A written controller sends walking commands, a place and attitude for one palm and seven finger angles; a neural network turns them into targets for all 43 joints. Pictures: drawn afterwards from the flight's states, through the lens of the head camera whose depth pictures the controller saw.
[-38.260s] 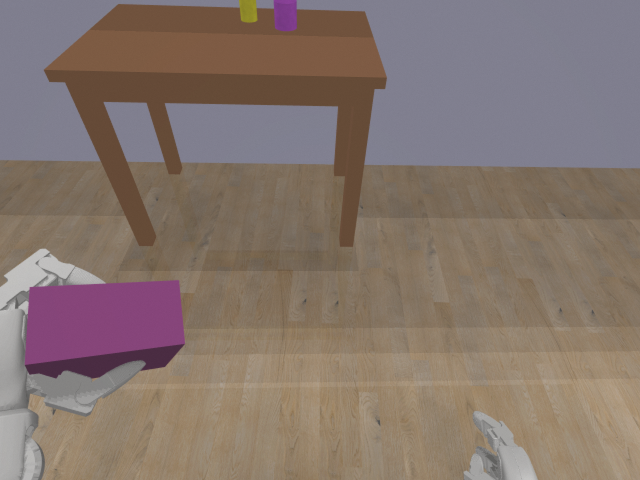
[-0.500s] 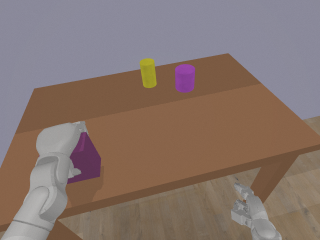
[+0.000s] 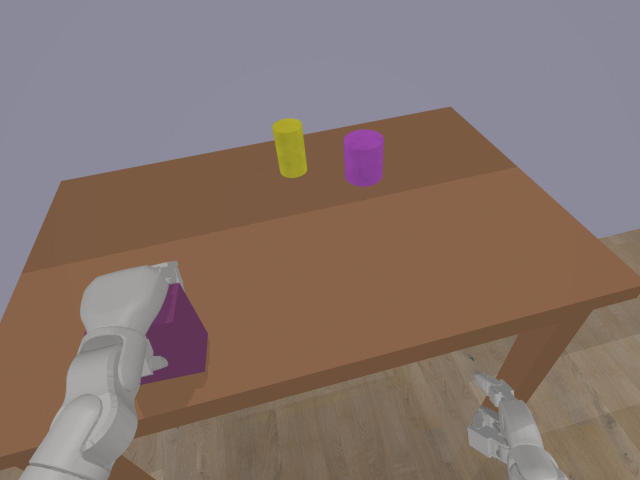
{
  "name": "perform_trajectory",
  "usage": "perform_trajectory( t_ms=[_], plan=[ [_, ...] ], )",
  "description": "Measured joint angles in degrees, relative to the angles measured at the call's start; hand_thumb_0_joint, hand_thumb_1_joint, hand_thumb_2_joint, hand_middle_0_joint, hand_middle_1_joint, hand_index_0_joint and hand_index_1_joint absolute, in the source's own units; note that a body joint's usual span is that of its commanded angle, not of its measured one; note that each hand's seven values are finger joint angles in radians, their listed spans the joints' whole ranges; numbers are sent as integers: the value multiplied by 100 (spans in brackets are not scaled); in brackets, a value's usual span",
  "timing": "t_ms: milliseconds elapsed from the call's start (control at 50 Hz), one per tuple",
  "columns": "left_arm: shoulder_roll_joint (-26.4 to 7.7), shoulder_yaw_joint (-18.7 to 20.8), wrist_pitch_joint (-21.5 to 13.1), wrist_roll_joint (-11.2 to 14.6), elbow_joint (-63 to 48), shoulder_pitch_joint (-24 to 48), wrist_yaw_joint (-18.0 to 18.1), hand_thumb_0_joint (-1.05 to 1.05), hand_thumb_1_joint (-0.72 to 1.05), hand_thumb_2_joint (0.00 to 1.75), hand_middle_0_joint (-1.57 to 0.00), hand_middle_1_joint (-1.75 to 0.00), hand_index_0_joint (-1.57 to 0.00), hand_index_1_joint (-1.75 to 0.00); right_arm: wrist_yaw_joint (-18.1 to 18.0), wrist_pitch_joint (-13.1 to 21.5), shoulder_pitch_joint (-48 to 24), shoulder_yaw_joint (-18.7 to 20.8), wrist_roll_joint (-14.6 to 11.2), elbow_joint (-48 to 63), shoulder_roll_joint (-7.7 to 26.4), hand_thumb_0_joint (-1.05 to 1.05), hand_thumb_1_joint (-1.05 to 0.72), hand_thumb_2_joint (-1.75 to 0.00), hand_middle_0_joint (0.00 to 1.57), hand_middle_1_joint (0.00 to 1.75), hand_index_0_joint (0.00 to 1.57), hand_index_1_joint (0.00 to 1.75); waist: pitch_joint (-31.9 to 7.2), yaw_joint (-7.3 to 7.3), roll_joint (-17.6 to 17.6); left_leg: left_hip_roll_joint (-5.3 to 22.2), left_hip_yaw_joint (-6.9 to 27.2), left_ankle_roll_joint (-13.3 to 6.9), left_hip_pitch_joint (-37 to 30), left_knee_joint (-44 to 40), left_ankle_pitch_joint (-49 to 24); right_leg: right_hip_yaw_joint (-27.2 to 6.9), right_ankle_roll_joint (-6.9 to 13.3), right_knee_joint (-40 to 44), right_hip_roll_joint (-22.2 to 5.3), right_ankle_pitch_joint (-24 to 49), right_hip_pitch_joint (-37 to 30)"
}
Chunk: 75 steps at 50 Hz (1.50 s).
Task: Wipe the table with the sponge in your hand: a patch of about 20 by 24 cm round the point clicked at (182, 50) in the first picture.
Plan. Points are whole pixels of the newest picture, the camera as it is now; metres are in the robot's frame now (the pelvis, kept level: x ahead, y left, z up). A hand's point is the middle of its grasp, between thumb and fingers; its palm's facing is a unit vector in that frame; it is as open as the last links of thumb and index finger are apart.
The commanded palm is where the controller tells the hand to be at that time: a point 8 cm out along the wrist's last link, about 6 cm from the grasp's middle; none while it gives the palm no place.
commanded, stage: lower the sponge onto the table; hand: left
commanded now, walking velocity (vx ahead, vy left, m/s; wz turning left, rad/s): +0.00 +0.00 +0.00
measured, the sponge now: (158, 344) +0.25 +0.27 +0.04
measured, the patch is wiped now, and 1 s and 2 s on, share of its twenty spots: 0.00 0.05 0.35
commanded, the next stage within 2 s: wipe forward along the first lane in 0.46 s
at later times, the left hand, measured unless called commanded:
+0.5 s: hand (149, 326) +0.25 +0.27 +0.07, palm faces +0.01 -0.07 -1.00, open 9.9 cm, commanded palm +0.23 +0.26 +0.13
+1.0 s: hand (152, 305) +0.29 +0.29 +0.07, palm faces -0.02 -0.03 -1.00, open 9.9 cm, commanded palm +0.27 +0.28 +0.11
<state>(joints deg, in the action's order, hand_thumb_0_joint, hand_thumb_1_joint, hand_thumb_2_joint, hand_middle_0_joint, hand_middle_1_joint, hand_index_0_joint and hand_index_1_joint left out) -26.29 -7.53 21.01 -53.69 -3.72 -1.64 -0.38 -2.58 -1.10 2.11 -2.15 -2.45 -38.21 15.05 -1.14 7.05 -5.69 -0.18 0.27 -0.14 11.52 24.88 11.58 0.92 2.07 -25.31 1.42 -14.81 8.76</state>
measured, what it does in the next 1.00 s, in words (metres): stands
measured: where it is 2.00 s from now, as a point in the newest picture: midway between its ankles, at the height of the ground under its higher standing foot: outside the picture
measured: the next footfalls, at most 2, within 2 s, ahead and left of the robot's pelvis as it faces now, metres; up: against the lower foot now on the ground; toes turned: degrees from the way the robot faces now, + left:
none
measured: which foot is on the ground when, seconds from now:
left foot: down 0.00-1.00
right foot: down 0.00-1.00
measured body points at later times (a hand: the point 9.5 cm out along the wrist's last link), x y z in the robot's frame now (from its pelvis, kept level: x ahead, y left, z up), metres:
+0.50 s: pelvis +0.00 +0.00 +0.00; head -0.01 -0.04 +0.45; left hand +0.25 +0.27 +0.13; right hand +0.24 -0.21 -0.09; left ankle +0.02 +0.12 -0.74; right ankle -0.01 -0.10 -0.74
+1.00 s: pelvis +0.00 +0.00 +0.00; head -0.01 -0.04 +0.44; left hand +0.28 +0.28 +0.13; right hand +0.22 -0.22 -0.10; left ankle +0.02 +0.12 -0.74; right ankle -0.01 -0.10 -0.74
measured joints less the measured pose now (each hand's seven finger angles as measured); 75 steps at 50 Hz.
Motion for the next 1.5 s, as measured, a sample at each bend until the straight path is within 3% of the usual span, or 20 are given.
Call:
perform_trajectory(
  t_ms=[360,660,880,1500],
  plan=[
    [37,78,-151,-69,431,99,171,0,-49,106,-74,-134,-76,-134,-50,11,61,51,-22,-52,10,2,-91,-90,20,30,20,30,-34,-36,33,17,22,15,87,62,24,18,14,-36,20,-15,72],
    [152,42,-56,-136,334,-60,330,0,-49,106,-74,-135,-75,-135,16,-82,129,94,-44,-36,37,2,-91,-90,20,30,20,30,-139,-45,25,-10,5,-12,205,181,96,2,-15,-164,-8,-90,194],
    [118,25,-57,-218,1095,654,230,0,-49,106,-74,-135,-76,-134,-62,-128,118,47,-100,-83,2,1,-91,-90,20,30,20,30,-190,-85,60,-18,78,2,379,287,97,75,0,-266,-12,-116,341],
    [-198,404,-702,-262,3242,2211,341,1,-49,106,-75,-134,-76,-135,-86,-360,801,242,-225,-217,174,1,-91,-90,20,30,20,30,-372,-419,137,29,81,-20,1018,613,181,77,-13,-464,37,-124,927]
  ],
)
